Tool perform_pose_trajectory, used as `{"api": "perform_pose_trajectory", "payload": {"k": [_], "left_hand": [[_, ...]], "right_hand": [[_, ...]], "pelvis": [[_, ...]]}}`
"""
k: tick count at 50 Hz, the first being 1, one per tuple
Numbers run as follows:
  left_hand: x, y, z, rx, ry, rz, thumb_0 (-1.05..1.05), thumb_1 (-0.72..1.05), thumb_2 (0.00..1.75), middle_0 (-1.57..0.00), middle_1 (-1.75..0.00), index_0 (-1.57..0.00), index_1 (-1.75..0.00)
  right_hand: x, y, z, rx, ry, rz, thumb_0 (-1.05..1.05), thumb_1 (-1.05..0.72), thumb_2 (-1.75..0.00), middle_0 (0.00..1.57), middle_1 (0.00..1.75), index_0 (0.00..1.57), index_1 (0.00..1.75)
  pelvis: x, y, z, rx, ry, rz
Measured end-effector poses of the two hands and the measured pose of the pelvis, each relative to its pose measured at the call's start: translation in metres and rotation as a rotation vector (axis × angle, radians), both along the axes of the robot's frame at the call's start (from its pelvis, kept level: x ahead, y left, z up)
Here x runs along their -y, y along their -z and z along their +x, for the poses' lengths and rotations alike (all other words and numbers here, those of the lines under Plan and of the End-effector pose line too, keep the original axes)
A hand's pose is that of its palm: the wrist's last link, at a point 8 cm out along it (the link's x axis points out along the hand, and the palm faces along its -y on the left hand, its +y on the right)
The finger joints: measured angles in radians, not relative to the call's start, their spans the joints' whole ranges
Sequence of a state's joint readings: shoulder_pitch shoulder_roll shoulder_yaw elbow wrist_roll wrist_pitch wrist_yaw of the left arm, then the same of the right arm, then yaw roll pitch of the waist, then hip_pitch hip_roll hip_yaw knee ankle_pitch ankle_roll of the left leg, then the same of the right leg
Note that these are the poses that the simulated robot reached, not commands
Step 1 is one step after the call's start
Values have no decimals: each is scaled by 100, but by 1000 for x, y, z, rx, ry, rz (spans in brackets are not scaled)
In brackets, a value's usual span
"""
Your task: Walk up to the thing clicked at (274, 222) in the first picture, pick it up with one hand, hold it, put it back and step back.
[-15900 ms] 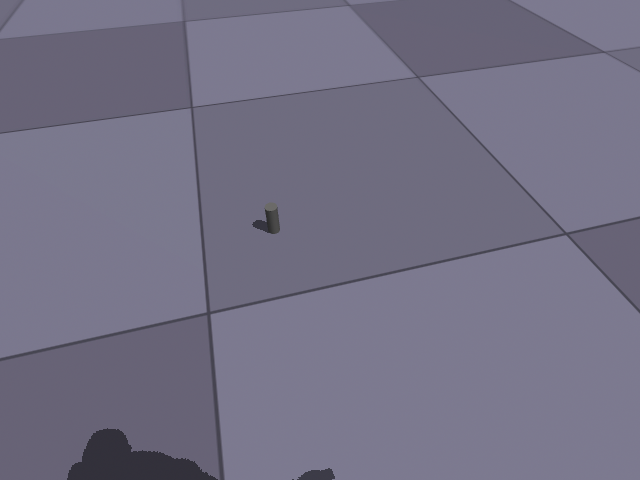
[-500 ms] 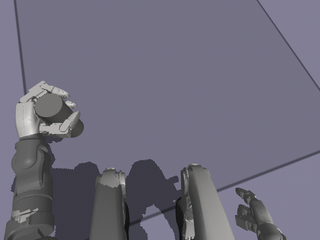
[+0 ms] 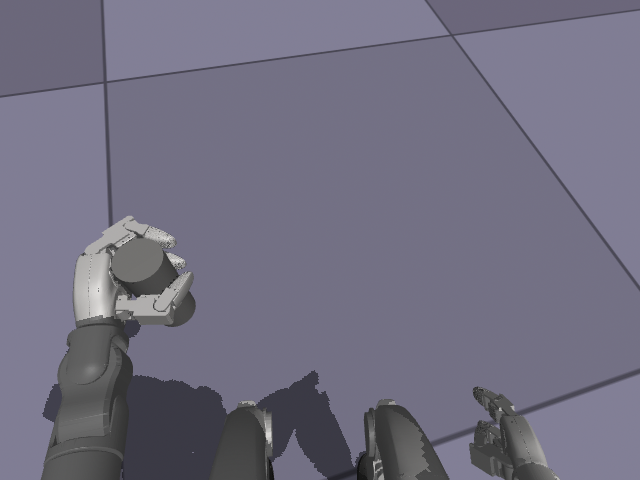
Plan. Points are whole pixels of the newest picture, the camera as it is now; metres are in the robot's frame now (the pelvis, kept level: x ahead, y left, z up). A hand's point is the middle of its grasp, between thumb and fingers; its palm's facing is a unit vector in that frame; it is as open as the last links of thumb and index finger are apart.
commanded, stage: lift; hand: left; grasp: from the side
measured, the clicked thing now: (159, 287) +0.36 +0.20 +0.00
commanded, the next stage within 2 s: hold in 0.84 s
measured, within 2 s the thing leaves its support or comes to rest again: neither
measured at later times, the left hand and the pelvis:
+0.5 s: hand (155, 253) +0.35 +0.17 +0.10, palm faces +0.11 -0.99 -0.03, open 7.5 cm; pelvis +0.01 -0.01 +0.07, yaw +1 degrees
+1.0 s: hand (150, 231) +0.36 +0.17 +0.13, palm faces +0.11 -0.99 -0.02, open 7.5 cm; pelvis +0.03 -0.01 +0.09, yaw +1 degrees
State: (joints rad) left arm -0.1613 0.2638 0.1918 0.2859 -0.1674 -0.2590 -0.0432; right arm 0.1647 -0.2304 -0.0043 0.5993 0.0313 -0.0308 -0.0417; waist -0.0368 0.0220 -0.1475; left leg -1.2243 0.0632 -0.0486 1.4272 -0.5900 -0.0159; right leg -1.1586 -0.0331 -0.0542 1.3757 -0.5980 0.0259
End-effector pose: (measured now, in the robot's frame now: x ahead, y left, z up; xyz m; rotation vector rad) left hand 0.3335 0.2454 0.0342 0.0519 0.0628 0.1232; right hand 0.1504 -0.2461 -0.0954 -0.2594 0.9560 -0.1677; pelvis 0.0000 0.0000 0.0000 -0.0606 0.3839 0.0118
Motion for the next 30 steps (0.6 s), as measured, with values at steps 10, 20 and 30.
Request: {"api": "perform_pose_trajectory", "payload": {"k": [10, 20, 30], "left_hand": [[8, -35, -5, -2, 12, -15, 0, -13, 114, -85, -110, -89, -114], [17, -63, -8, 17, 10, -15, 0, -13, 114, -85, -110, -89, -114], [23, -80, -9, 23, 10, -28, 0, -13, 114, -85, -110, -89, -114]], "right_hand": [[1, -35, -7, -3, 0, 11, 1, -91, -90, 20, 30, 21, 30], [0, -54, -12, -12, 2, 25, 1, -91, -90, 20, 30, 20, 30], [2, -73, -8, 8, 2, 28, 1, -91, -90, 20, 30, 20, 30]], "pelvis": [[0, -35, 7, 68, -3, 11], [4, -58, 10, 123, -5, 22], [6, -75, 14, 166, -4, 30]]}}
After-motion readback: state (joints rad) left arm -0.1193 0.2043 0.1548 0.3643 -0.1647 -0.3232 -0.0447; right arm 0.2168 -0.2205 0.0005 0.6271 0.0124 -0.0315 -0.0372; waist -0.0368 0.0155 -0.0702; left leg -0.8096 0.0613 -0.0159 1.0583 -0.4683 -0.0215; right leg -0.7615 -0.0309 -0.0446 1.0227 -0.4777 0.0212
